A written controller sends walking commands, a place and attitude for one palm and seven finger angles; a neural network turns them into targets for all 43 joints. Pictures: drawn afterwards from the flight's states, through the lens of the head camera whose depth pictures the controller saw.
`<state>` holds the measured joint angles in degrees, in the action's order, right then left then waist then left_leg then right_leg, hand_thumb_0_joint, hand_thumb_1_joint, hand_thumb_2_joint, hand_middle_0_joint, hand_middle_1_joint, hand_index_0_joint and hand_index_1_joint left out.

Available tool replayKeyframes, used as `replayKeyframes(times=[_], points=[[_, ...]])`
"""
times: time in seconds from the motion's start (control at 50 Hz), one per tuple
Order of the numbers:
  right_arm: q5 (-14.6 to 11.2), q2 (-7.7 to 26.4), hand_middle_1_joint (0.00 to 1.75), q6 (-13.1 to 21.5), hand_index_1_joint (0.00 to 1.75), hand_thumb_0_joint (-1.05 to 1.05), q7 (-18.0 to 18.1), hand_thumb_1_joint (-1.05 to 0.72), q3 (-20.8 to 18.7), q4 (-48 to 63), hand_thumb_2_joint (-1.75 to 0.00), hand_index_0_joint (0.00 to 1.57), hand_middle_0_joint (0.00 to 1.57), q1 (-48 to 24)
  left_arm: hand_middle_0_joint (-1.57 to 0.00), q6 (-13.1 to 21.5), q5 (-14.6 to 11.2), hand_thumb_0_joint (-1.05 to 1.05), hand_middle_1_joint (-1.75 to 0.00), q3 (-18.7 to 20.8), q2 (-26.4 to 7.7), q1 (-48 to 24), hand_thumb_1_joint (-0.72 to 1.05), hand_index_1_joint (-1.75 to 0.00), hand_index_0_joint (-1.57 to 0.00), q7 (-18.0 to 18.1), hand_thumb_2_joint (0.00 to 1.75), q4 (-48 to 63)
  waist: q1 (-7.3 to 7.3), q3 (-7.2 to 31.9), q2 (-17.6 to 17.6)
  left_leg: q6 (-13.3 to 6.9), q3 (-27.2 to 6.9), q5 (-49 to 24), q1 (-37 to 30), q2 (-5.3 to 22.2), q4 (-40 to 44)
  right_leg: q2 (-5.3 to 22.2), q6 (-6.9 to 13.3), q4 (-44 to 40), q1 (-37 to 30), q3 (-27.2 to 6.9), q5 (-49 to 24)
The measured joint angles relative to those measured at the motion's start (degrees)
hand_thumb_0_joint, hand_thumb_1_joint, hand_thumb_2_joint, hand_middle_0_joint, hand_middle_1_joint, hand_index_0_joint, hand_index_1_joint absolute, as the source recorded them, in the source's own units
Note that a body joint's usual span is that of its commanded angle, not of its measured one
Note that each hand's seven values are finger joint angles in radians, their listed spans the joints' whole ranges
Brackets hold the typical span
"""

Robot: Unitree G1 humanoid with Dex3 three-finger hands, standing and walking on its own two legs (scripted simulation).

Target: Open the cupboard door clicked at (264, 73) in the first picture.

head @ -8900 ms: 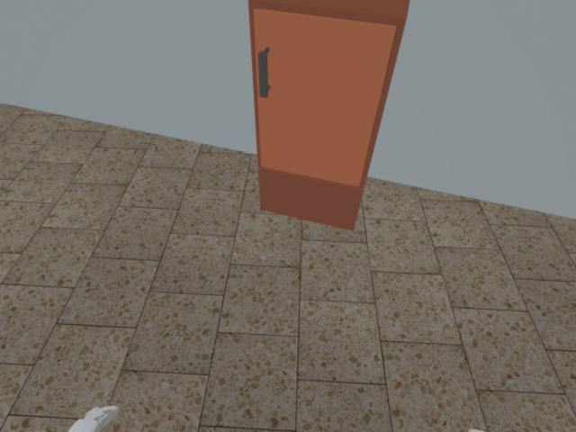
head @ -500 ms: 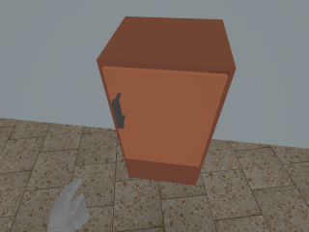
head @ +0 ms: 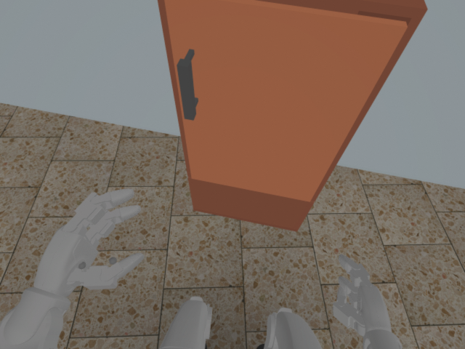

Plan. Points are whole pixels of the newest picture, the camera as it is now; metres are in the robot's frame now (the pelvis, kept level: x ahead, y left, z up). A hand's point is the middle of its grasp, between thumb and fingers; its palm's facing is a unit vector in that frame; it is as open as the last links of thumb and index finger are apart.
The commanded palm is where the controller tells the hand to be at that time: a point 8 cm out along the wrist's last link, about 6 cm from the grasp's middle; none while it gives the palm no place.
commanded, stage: raise the hand with hooked fingers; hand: left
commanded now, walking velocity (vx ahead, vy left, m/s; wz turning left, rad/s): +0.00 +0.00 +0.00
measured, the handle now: (190, 86) +0.61 +0.15 +0.06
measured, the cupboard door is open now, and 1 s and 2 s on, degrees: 0 0 0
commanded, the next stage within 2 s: move the hooked fingers beside the handle in 1.44 s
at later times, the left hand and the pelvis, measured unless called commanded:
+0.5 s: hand (76, 239) +0.25 +0.26 +0.07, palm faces -0.13 -0.99 -0.07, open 13.0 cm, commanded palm +0.24 +0.32 +0.07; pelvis +0.00 +0.04 +0.02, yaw -1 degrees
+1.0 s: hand (61, 199) +0.31 +0.30 +0.08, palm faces -0.10 -0.99 -0.07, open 14.0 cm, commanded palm +0.28 +0.34 +0.08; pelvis +0.02 +0.02 +0.03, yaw -1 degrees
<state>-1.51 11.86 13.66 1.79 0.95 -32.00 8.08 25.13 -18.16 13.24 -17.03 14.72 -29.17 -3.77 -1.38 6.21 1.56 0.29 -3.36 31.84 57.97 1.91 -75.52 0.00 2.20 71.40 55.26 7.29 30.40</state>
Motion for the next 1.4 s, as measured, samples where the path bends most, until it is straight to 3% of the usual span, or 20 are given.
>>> replayKeyframes(times=[0.06, 0.12, 0.22, 0.3, 0.4, 0.48, 0.6, 0.72, 0.88, 1.06, 1.22, 1.4], points=[[-0.5, -1.5, 0.3, -1.7, 0.3, 0.01, 0.0, -0.91, 1.1, 0.4, -0.9, 0.2, 0.2, 2.5, -0.25, -7.1, 0.0, 0.01, -0.71, -0.1, -1.0, -1.0, 0.25, -0.71, -0.24, -0.4, 0.63, -1.3, 1.71, 0.0, 0.7, -0.8, 1.4, -1.3, -1.0, 0.0, 2.4, 0.1, -0.7, -2.1, -0.4, -1.4, -1.7], [-0.5, -1.8, 0.3, -2.4, 0.3, 0.02, 0.2, -0.9, 1.3, 1.1, -0.9, 0.21, 0.2, 5.7, -0.26, -10.3, -0.9, 0.01, -0.75, 1.2, -0.9, 0.5, 0.19, -0.76, -0.25, 1.9, 0.6, -1.5, 2.84, 0.4, 0.7, -1.5, 2.9, -2.6, -2.4, -0.2, 5.1, 0.2, -1.4, -4.4, -1.2, -2.8, -3.1], [0.0, 0.4, 0.3, -1.6, 0.3, 0.02, 0.5, -0.9, 0.2, 0.7, -0.9, 0.21, 0.21, 9.5, -0.27, -5.6, -1.2, 0.0, -0.83, 4.2, -0.6, 2.4, 0.07, -0.83, -0.26, 6.6, 0.55, -1.3, 2.91, 1.2, -0.2, -2.3, 3.7, -3.3, -2.6, -0.7, 6.3, 0.6, -2.0, -5.5, -1.3, -3.6, -3.7], [-0.2, 3.2, 0.3, -0.8, 0.3, 0.02, 0.7, -0.9, -0.4, 0.2, -0.9, 0.2, 0.2, 9.7, -0.27, -2.3, -0.3, 0.0, -0.89, 4.3, -1.6, 0.7, -0.02, -0.89, -0.26, 5.8, 0.51, -3.4, 2.86, 1.3, -0.5, -2.8, 3.3, -2.9, -1.2, -1.5, 5.0, 1.1, -2.4, -4.4, -0.4, -3.3, -3.1], [-0.7, 4.9, 0.3, 0.1, 0.3, 0.02, 1.2, -0.91, -0.7, 0.9, -0.9, 0.2, 0.2, 7.6, -0.28, -4.4, 0.2, 0.0, -0.96, 2.8, -3.1, -1.6, -0.14, -0.97, -0.27, 2.0, 0.46, -5.3, 3.26, 0.5, -0.9, -3.2, 3.2, -2.7, -1.1, -1.6, 4.5, 1.1, -2.8, -4.6, -0.8, -3.3, -3.3], [-0.5, 4.3, 0.3, 0.6, 0.3, 0.02, 1.1, -0.91, -0.6, 2.4, -0.9, 0.2, 0.2, 6.4, -0.29, -5.3, -0.3, 0.0, -1.02, 3.7, -4.1, -1.6, -0.23, -1.03, -0.28, 2.5, 0.42, -3.4, 3.47, 0.3, -1.4, -3.2, 3.3, -2.8, -2.8, -1.4, 5.9, 0.9, -2.8, -6.3, -2.5, -3.4, -3.7], [-0.3, 3.5, 0.3, -0.3, 0.3, 0.01, 0.4, -0.91, 0.5, 3.9, -0.9, 0.2, 0.2, 5.8, -0.3, -5.2, -1.1, -0.01, -1.11, 6.7, -5.2, -4.0, -0.37, -1.11, -0.29, 3.4, 0.36, -5.8, 2.71, 1.4, -1.2, -3.2, 2.7, -2.9, -4.0, -1.7, 7.2, 1.0, -2.9, -8.0, -4.1, -2.9, -3.7], [-0.4, 3.4, 0.3, -0.7, 0.3, 0.01, 0.4, -0.91, 1.6, 3.9, -0.9, 0.2, 0.2, 5.4, -0.3, -7.8, -0.7, -0.01, -1.17, 7.3, -6.6, -7.7, -0.46, -1.17, -0.29, -1.0, 0.32, -11.1, 1.94, 0.9, -0.6, -3.1, 2.2, -2.6, -3.8, -1.6, 7.2, 0.9, -2.9, -8.3, -4.1, -2.5, -3.5], [-0.1, 3.4, 0.3, -0.9, 0.3, 0.01, 0.7, -0.9, 1.7, 2.4, -0.9, 0.21, 0.2, 6.1, -0.3, -6.1, -2.5, -0.01, -1.19, 10.6, -8.3, -12.0, -0.5, -1.19, -0.3, -3.9, 0.31, -13.9, 2.12, 0.3, -0.7, -2.5, 2.1, -2.0, -3.8, -1.0, 7.2, 0.3, -2.5, -8.3, -4.0, -2.4, -3.1], [-0.5, 4.8, 0.3, -1.7, 0.3, 0.01, 0.5, -0.91, 0.8, 2.3, -0.9, 0.2, 0.2, 7.8, -0.3, -8.5, -3.8, -0.01, -1.19, 12.3, -10.2, -14.4, -0.5, -1.2, -0.29, -7.3, 0.31, -18.7, 2.97, 0.7, -0.1, -2.2, 2.5, -2.2, -3.6, -0.6, 8.1, -0.2, -2.1, -8.7, -3.2, -2.9, -3.1], [-0.4, 5.0, 0.3, -1.9, 0.3, 0.01, 0.2, -0.91, 0.2, 2.6, -0.9, 0.2, 0.2, 8.1, -0.3, -6.0, -4.0, -0.01, -1.19, 12.6, -8.6, -13.7, -0.5, -1.2, -0.3, -6.2, 0.31, -18.1, 3.41, 0.8, -0.7, -1.8, 2.7, -1.9, -3.2, -0.3, 7.6, -0.4, -1.7, -7.6, -2.4, -3.1, -2.7], [-0.7, 4.4, 0.3, -2.4, 0.3, 0.01, 0.4, -0.91, 0.7, 3.1, -0.9, 0.2, 0.2, 7.4, -0.3, -6.2, -3.7, -0.01, -1.2, 12.1, -8.7, -12.9, -0.5, -1.2, -0.3, -6.3, 0.31, -17.8, 3.25, 0.9, -0.4, -1.5, 2.3, -2.3, -3.6, -0.2, 7.8, -0.5, -1.4, -7.8, -2.9, -2.7, -2.9]])
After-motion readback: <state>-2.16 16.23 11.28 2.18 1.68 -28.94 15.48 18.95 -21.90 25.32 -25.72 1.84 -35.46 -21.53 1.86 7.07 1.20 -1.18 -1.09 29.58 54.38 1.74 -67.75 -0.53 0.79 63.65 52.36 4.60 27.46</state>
